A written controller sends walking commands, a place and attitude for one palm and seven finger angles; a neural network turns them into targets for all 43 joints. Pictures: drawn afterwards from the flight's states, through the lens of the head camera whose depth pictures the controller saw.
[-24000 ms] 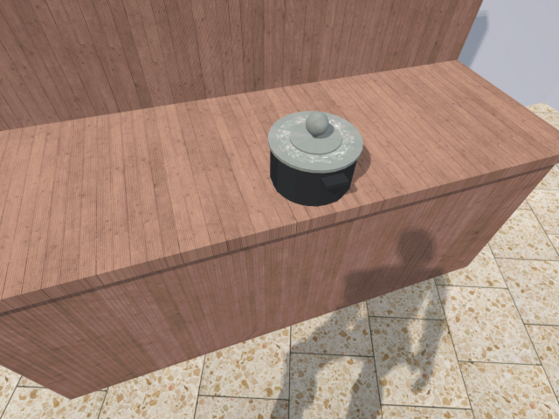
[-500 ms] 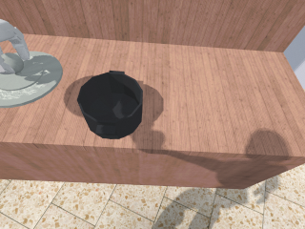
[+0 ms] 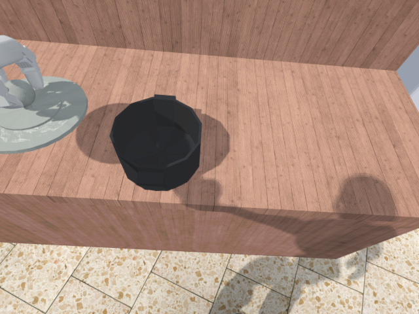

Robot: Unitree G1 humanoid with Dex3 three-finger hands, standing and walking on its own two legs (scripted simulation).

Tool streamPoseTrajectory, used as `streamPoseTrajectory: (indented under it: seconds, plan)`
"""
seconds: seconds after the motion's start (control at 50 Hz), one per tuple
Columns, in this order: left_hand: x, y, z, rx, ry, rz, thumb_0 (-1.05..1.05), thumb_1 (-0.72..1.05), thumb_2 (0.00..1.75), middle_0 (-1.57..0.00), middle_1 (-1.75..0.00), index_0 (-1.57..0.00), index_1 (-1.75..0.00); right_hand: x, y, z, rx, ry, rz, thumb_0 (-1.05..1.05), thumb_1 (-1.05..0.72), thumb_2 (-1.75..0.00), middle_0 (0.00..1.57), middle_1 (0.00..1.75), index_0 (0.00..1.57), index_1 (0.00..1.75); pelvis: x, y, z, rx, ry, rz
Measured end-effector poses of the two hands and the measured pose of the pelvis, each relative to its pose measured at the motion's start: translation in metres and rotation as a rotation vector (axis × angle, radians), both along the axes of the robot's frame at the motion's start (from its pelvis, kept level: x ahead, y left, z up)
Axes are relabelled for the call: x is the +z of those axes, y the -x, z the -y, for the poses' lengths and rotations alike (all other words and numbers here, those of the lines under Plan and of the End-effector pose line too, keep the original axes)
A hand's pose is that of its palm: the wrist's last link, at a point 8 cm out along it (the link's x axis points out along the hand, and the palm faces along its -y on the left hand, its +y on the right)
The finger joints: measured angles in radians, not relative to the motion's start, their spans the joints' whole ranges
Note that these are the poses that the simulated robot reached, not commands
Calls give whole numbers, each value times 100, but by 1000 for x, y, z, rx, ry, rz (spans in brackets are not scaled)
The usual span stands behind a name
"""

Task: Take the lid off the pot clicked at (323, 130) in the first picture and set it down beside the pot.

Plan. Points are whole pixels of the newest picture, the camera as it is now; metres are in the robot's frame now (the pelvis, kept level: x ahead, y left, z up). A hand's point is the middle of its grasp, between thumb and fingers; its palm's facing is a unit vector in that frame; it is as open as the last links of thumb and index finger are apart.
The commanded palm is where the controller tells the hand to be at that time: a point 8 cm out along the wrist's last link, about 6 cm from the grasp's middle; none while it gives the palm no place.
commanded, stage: lower the lid onto the table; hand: left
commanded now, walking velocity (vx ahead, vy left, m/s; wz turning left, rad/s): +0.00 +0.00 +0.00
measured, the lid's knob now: (18, 93) +0.50 +0.33 +0.11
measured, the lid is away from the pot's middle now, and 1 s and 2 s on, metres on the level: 0.24 0.23 0.23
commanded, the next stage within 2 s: none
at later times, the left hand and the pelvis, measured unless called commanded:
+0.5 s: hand (22, 103) +0.48 +0.31 +0.10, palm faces -0.46 -0.07 -0.88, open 7.7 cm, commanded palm +0.52 +0.31 +0.17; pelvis +0.00 +0.01 -0.01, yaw -1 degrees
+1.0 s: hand (32, 113) +0.48 +0.31 +0.08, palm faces -0.48 -0.07 -0.87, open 7.7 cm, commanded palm +0.53 +0.30 +0.13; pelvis -0.01 +0.01 -0.01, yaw -2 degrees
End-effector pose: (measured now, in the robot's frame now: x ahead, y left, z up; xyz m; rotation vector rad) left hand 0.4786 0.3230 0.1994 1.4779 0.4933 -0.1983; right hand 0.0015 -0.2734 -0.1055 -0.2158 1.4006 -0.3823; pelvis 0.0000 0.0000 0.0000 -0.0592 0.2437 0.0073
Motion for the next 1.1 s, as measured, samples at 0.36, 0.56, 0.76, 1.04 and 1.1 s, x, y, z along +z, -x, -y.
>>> streamPoseTrajectory:
  seconds: [0.36, 0.56, 0.76, 1.04, 1.1]
  plan:
    - [-33, -2, 7, -71, -3, -43, 0, 23, 78, -62, -94, -64, -97, 1, 11, -1, -9, 38, -13, 0, -90, -90, 20, 30, 20, 30, -5, 5, -5, -5, 9, -15]
    - [-37, -8, 6, -73, 12, -32, 0, 23, 78, -62, -94, -64, -97, 0, 34, -7, -44, 35, -71, 1, -90, -90, 20, 30, 20, 30, -7, 4, -8, -12, 12, -32]
    - [-55, -10, 10, -90, -5, -67, 0, 23, 78, -62, -94, -64, -97, -1, 43, -10, -58, 37, -93, 1, -90, -90, 21, 30, 20, 30, -10, 6, -9, -15, 17, -48]
    - [-68, -8, 8, -77, -1, -74, 0, 24, 78, -62, -94, -63, -97, -4, 39, -9, -54, 47, -68, 0, -90, -90, 21, 30, 20, 30, -14, 9, -9, -23, 18, -60]
    - [-75, -6, 9, -83, -11, -93, 0, 24, 78, -62, -94, -63, -97, -5, 41, -9, -52, 49, -78, 0, -90, -90, 21, 30, 20, 30, -15, 10, -9, -20, 19, -66]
